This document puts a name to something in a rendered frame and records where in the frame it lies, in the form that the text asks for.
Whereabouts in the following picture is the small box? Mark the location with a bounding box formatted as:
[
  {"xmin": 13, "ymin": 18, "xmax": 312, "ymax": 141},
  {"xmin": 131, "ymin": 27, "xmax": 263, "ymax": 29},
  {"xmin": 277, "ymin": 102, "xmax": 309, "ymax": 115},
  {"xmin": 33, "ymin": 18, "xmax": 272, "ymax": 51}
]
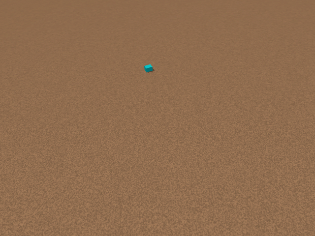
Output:
[{"xmin": 144, "ymin": 64, "xmax": 153, "ymax": 72}]

